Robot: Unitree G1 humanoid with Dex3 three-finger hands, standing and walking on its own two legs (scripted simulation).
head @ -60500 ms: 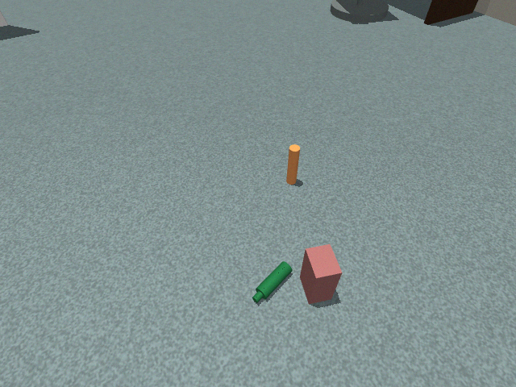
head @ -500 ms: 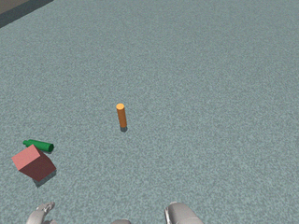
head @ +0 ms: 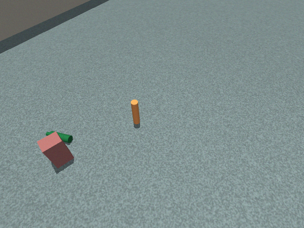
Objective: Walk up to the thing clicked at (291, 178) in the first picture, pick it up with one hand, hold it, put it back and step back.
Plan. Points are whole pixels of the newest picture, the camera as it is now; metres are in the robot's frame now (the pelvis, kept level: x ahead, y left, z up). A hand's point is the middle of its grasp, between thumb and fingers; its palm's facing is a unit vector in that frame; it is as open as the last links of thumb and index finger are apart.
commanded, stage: step back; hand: left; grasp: from the side
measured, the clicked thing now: (135, 112) +1.00 +0.19 -0.64
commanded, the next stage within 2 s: stand in 0.86 s
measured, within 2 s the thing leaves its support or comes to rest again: neither
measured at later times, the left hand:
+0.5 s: hand out of the picture +0.08 +0.27 -0.14, palm faces +0.02 -0.94 -0.35, open 7.4 cm
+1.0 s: hand out of the picture +0.15 +0.25 -0.13, palm faces -0.03 -0.94 -0.35, open 7.3 cm
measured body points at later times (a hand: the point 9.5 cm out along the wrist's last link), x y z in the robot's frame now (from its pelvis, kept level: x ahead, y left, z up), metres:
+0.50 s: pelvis +0.01 +0.00 +0.01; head +0.02 +0.01 +0.46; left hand +0.08 +0.31 -0.12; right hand +0.09 -0.31 -0.11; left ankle +0.04 +0.13 -0.72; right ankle +0.02 -0.13 -0.72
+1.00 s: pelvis +0.04 +0.00 +0.02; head +0.05 +0.01 +0.47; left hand +0.15 +0.30 -0.10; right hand +0.15 -0.29 -0.10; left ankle +0.04 +0.13 -0.72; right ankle +0.02 -0.13 -0.72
